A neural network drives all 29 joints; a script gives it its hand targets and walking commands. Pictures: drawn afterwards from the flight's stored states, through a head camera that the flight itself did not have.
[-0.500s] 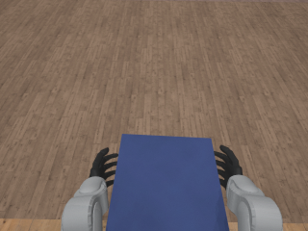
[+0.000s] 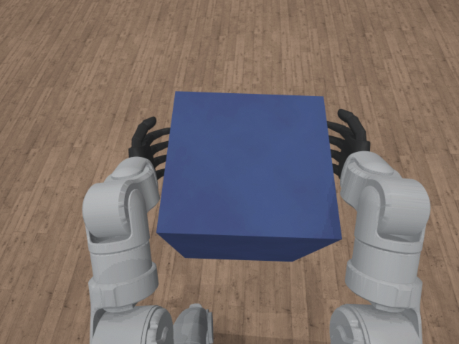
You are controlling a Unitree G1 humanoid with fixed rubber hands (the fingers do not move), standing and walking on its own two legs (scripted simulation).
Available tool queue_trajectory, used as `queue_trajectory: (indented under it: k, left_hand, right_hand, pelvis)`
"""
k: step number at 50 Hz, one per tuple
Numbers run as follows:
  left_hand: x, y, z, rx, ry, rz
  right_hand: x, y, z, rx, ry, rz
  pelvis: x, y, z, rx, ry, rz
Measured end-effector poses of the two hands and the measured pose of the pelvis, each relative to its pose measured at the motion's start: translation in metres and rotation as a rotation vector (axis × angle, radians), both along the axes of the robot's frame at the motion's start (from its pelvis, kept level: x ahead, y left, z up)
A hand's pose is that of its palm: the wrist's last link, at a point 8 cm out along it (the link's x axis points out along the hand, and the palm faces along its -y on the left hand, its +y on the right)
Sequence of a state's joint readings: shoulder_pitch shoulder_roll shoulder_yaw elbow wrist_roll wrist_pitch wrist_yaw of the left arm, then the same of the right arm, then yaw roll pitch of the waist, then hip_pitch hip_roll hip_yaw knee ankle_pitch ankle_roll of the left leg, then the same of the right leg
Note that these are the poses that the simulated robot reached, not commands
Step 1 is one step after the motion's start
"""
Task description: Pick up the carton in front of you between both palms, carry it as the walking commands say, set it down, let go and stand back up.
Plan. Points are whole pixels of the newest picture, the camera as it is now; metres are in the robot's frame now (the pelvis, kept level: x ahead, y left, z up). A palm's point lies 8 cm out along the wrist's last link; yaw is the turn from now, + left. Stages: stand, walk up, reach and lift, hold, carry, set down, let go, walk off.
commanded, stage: carry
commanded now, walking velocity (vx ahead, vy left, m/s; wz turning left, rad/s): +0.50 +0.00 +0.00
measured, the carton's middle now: (243, 190) +0.36 +0.01 +0.07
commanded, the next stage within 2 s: none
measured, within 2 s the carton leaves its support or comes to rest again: neither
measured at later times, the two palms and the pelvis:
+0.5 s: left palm (176, 46) +0.70 +0.16 +0.13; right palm (314, 40) +0.68 -0.14 +0.14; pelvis +0.33 +0.03 +0.02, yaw -1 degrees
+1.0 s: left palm out of the picture +1.03 +0.17 +0.21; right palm out of the picture +1.03 -0.13 +0.21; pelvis +0.68 +0.02 +0.04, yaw +0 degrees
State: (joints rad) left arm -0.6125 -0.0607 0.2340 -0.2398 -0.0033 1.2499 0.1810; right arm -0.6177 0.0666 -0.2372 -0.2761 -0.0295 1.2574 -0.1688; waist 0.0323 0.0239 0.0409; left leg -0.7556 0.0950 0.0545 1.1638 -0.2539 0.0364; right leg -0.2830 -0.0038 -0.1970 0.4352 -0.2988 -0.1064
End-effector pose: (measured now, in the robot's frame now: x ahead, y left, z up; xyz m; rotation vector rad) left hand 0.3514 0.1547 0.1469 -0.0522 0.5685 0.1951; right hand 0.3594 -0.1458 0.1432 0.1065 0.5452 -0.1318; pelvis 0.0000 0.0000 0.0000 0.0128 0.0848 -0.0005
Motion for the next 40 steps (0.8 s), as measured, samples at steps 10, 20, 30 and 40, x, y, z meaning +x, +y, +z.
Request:
queue_trajectory:
  k: [10, 20, 30, 40]
  left_hand:
    - [0.168, 0.011, -0.013, -0.049, 0.02, -0.043]
    - [0.287, 0.007, -0.035, -0.107, 0.095, -0.053]
    - [0.421, 0.0, 0.007, -0.057, -0.066, -0.021]
    - [0.526, 0.015, 0.03, -0.043, 0.054, 0.078]
  right_hand:
    - [0.152, 0.011, -0.002, -0.011, 0.019, -0.059]
    - [0.254, 0.008, -0.025, 0.027, 0.095, -0.142]
    - [0.409, 0.0, 0.017, 0.013, -0.063, -0.057]
    - [0.545, 0.016, 0.037, 0.022, 0.053, 0.041]
  pelvis:
    - [0.153, 0.027, -0.017, 0.003, 0.0, -0.028]
    - [0.267, 0.04, 0.016, -0.024, 0.021, -0.021]
    - [0.415, 0.01, 0.01, -0.029, 0.006, -0.001]
    - [0.535, -0.008, 0.045, -0.003, 0.005, 0.004]
